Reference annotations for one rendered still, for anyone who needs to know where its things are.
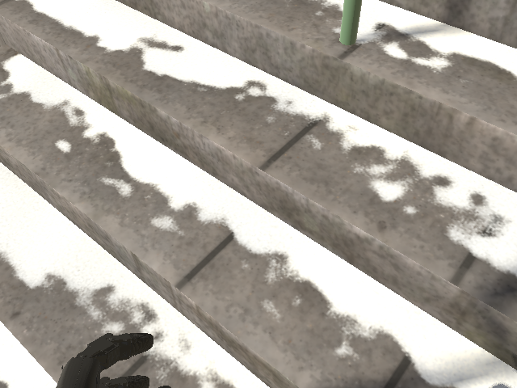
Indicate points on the robot left hand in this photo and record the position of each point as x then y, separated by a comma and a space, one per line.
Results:
84, 370

